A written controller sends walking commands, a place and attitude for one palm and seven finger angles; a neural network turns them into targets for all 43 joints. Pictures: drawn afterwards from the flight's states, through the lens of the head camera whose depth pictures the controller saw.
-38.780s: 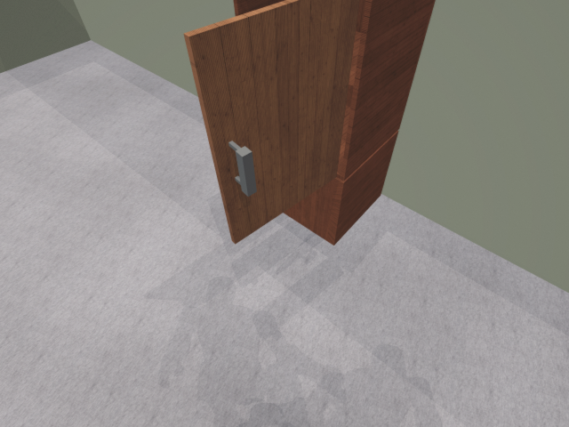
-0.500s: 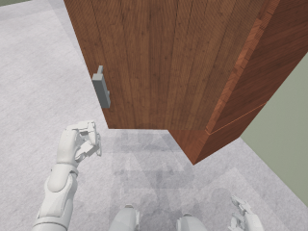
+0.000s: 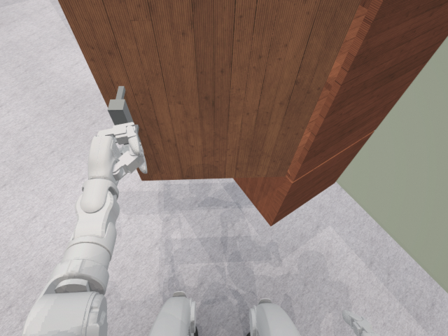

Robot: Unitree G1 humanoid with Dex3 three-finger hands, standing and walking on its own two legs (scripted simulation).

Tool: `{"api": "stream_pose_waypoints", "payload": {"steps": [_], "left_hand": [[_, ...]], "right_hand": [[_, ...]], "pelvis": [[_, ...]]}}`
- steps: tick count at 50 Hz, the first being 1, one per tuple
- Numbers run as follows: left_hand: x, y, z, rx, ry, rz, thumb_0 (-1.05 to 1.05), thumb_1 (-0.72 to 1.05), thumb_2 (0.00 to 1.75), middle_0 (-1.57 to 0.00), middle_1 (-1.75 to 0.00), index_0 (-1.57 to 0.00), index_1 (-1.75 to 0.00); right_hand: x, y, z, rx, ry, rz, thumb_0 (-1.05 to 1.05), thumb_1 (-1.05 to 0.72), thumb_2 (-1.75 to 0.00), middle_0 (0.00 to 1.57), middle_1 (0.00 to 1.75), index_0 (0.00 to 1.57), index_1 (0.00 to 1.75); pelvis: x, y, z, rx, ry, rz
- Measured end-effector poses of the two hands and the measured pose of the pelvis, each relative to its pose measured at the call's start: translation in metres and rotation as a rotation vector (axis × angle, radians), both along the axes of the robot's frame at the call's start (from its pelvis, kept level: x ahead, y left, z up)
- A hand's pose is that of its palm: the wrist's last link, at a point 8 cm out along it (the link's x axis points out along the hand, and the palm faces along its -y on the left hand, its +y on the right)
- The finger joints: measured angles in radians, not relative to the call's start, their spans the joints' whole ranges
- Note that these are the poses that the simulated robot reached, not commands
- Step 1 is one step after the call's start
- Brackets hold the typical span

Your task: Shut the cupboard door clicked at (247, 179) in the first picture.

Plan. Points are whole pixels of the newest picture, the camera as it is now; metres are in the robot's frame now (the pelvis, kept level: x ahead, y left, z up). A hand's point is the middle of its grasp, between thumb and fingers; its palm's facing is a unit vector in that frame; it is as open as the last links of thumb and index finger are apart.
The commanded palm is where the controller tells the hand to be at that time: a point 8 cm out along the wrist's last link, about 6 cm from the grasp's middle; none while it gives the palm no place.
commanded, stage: bring the fist close to the handle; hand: left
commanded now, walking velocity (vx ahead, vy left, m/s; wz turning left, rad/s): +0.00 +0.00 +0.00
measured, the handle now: (127, 119) +0.51 +0.20 +0.05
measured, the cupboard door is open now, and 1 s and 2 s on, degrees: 59 54 42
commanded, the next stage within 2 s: push the door shut along its arc in 0.38 s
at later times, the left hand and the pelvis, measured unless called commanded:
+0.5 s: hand (142, 155) +0.42 +0.15 +0.06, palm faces +0.03 -1.00 -0.03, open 3.1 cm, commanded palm +0.40 +0.21 +0.05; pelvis +0.00 +0.00 +0.00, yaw +0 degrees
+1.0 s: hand (150, 134) +0.47 +0.15 +0.06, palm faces -0.10 -0.99 -0.05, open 3.1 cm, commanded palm +0.46 +0.19 +0.05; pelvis -0.01 +0.00 -0.01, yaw +0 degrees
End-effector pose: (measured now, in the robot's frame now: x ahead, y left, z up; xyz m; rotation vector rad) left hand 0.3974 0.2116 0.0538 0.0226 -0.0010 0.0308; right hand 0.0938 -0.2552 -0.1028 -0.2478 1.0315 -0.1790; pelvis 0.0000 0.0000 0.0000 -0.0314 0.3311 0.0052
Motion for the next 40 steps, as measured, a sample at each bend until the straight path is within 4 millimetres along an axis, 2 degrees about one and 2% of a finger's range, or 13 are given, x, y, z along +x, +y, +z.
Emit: {"api": "stream_pose_waypoints", "payload": {"steps": [5, 12, 19, 31, 35, 40], "left_hand": [[0.011, -0.002, 0.003, 0.003, -0.021, 0.000, 0.02, 0.90, 0.90, -1.30, -1.50, -1.30, -1.49], [0.002, -0.007, -0.001, 0.002, 0.006, 0.001, 0.02, 0.90, 0.90, -1.30, -1.50, -1.30, -1.49], [-0.003, -0.002, 0.000, 0.015, -0.024, 0.016, 0.02, 0.90, 0.90, -1.30, -1.50, -1.30, -1.49], [0.006, -0.003, 0.000, 0.016, -0.006, -0.021, 0.02, 0.90, 0.90, -1.30, -1.50, -1.30, -1.50], [0.019, -0.004, 0.004, 0.021, -0.019, -0.047, 0.02, 0.90, 0.90, -1.30, -1.50, -1.30, -1.50], [0.032, 0.000, 0.005, 0.023, -0.007, -0.069, 0.02, 0.90, 0.90, -1.31, -1.50, -1.30, -1.49]], "right_hand": [[-0.018, -0.005, -0.004, 0.005, 0.051, -0.034, 0.00, -0.91, -0.89, 0.21, 0.30, 0.20, 0.30], [-0.032, -0.005, -0.005, 0.025, 0.097, -0.057, 0.01, -0.91, -0.89, 0.21, 0.30, 0.20, 0.30], [-0.026, -0.007, -0.004, 0.013, 0.083, -0.043, 0.01, -0.91, -0.89, 0.21, 0.30, 0.20, 0.30], [-0.004, -0.008, -0.001, -0.002, 0.025, -0.015, 0.00, -0.91, -0.89, 0.21, 0.30, 0.20, 0.30], [-0.006, -0.008, -0.004, -0.011, 0.030, -0.015, 0.00, -0.91, -0.89, 0.21, 0.30, 0.20, 0.30], [-0.018, -0.009, -0.009, -0.010, 0.065, -0.030, 0.00, -0.91, -0.89, 0.21, 0.30, 0.20, 0.30]], "pelvis": [[0.001, -0.001, -0.001, 0.003, 0.014, -0.010], [0.003, -0.002, 0.003, 0.012, 0.006, -0.018], [0.001, -0.004, 0.003, 0.011, 0.002, -0.011], [-0.003, -0.004, 0.000, 0.006, 0.003, -0.002], [-0.004, -0.003, -0.003, 0.001, 0.013, 0.001], [-0.005, -0.002, -0.007, -0.003, 0.029, 0.000]]}}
